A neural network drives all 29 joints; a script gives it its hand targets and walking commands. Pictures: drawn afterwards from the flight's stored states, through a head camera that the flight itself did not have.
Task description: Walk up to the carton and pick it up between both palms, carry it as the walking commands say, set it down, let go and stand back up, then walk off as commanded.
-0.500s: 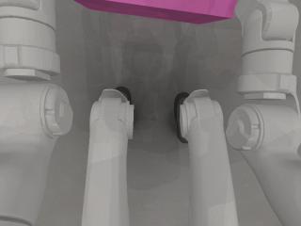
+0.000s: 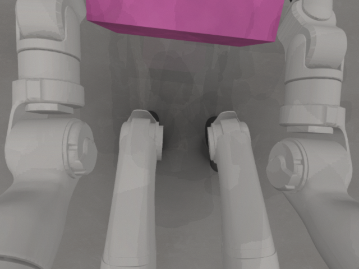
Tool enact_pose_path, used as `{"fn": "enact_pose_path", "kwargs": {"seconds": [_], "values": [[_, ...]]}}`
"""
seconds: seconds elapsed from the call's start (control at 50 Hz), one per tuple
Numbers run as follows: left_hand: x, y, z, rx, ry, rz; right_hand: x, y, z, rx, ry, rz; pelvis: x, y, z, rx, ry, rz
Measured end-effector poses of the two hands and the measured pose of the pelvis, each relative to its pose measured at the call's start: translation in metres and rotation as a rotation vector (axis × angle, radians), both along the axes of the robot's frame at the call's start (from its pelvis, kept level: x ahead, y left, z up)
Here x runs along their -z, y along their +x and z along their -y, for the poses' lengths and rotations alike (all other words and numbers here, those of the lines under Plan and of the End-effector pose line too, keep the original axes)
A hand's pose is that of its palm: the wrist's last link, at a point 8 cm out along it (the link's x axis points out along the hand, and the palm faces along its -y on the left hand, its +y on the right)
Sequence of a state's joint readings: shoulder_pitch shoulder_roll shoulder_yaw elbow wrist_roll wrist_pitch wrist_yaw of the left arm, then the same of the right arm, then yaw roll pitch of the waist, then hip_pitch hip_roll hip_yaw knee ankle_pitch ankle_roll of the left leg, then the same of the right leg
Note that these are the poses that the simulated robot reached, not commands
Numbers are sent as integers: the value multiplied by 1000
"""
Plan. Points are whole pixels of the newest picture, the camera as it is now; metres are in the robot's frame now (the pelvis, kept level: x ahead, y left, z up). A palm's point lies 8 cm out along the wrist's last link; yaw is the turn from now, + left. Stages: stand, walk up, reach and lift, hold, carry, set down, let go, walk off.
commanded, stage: reach and lift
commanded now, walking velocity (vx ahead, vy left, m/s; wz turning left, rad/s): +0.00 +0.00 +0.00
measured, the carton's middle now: out of the picture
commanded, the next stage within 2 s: none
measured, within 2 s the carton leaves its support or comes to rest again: neither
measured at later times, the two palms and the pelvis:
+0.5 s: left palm out of the picture +0.54 +0.18 -0.03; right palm out of the picture +0.51 -0.17 -0.03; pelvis +0.01 -0.01 +0.05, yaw +1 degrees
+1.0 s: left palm out of the picture +0.51 +0.18 +0.04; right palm out of the picture +0.49 -0.17 +0.04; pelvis +0.01 +0.00 +0.11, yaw +1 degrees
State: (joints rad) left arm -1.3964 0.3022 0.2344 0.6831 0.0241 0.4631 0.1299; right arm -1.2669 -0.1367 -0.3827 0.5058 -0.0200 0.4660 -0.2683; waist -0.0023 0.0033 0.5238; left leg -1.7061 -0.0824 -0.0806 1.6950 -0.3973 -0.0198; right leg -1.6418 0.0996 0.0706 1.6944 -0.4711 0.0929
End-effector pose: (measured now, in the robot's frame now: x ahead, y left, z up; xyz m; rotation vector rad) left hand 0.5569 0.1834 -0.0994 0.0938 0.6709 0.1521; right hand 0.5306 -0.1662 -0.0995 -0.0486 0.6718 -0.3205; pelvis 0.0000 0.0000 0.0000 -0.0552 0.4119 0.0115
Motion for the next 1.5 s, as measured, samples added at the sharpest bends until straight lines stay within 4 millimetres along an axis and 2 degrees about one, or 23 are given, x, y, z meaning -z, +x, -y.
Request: {"fn": "enact_pose_path", "kwargs": {"seconds": [0.52, 1.18, 1.38, 1.5], "values": [[-70, -20, 7, 1, 0, 2, -70, -21, 7, 0, -2, 2, -57, 6, 5, -3, 21, 85], [-164, -51, 10, 4, 0, 11, -168, -49, 10, 0, -6, 11, -129, 9, -1, -10, 23, 214], [-196, -59, 13, 1, -4, 11, -199, -58, 13, 3, -2, 13, -151, 16, 0, -9, 30, 244], [-221, -64, 14, -2, -6, -1, -224, -62, 14, 4, 1, 1, -163, 26, 2, -11, 30, 206]]}}
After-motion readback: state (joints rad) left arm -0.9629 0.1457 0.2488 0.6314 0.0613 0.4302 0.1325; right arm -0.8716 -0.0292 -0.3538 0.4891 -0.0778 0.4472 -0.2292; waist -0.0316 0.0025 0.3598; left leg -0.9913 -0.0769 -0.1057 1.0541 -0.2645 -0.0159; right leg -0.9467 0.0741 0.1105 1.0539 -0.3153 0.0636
